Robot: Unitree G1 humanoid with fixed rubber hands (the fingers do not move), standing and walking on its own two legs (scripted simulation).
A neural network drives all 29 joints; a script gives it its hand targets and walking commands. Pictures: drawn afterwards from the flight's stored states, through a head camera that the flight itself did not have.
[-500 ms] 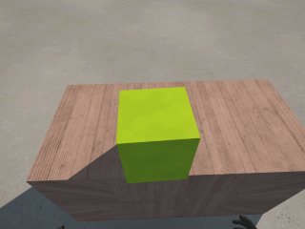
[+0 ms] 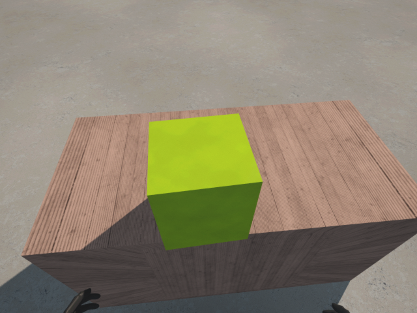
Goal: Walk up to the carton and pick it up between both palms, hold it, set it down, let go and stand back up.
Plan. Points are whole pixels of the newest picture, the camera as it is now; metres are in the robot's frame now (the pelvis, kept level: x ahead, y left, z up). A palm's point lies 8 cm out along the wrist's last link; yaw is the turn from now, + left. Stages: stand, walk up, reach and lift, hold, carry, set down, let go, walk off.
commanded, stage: walk up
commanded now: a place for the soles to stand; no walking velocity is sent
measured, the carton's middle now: (201, 183) +0.42 +0.02 -0.03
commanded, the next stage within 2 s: reach and lift in 1.52 s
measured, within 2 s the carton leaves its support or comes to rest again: neither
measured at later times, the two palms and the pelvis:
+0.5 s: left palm out of the picture +0.11 +0.27 -0.08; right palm out of the picture +0.09 -0.27 -0.10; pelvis +0.00 +0.00 +0.00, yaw +0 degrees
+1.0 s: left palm out of the picture +0.13 +0.24 -0.08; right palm out of the picture +0.07 -0.30 -0.09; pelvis +0.01 -0.02 +0.01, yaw -2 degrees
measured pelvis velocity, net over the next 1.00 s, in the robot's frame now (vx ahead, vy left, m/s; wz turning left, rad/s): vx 0.01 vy -0.02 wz -0.04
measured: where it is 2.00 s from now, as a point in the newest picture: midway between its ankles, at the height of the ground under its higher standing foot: outside the picture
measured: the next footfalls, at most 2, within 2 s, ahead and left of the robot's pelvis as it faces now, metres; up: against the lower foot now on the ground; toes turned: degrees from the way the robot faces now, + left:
none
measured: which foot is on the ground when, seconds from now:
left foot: down 0.00-1.00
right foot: down 0.00-1.00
